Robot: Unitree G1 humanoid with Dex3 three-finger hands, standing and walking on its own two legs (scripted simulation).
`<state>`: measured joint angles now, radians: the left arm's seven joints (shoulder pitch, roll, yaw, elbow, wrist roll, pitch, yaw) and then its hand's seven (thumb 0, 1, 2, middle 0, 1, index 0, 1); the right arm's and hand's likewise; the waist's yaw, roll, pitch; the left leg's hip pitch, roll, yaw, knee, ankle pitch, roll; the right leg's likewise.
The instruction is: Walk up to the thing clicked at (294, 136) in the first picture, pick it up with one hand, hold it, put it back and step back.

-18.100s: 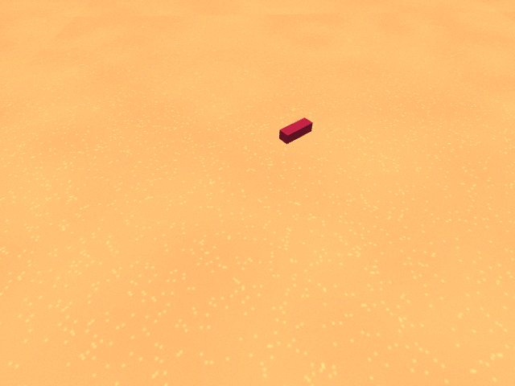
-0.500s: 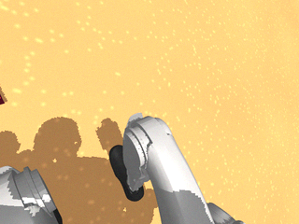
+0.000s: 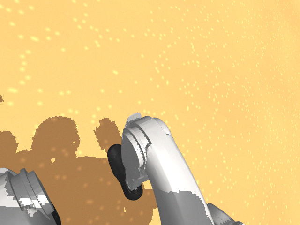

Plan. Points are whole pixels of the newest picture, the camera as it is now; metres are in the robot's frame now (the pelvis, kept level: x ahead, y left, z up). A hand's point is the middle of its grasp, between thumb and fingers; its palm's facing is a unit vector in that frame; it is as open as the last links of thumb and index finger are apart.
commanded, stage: close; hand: left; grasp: from above
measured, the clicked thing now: out of the picture +0.48 +0.29 -0.28
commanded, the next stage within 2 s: settle in 0.58 s
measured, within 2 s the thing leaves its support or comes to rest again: leaves its support in 1.10 s
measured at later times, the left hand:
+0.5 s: hand out of the picture +0.47 +0.29 -0.26, palm faces -0.44 -0.14 -0.89, open 10.9 cm
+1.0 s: hand out of the picture +0.47 +0.29 -0.26, palm faces -0.44 -0.15 -0.89, open 10.9 cm
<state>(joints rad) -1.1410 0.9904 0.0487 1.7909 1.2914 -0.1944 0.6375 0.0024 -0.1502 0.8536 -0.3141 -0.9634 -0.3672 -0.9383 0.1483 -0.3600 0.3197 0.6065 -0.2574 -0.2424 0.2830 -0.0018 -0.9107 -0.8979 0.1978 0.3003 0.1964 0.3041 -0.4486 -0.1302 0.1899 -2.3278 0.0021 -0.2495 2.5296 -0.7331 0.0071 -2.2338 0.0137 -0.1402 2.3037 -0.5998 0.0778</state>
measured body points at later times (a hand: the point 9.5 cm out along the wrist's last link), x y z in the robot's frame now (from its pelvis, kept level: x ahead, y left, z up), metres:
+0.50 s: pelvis +0.00 +0.00 +0.00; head +0.28 +0.13 +0.32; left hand +0.49 +0.29 -0.21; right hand +0.04 -0.24 -0.04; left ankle +0.06 +0.12 -0.28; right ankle +0.13 -0.13 -0.28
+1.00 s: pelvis +0.00 +0.00 +0.00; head +0.29 +0.13 +0.32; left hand +0.49 +0.29 -0.21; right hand +0.03 -0.25 -0.04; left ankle +0.06 +0.12 -0.28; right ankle +0.13 -0.13 -0.28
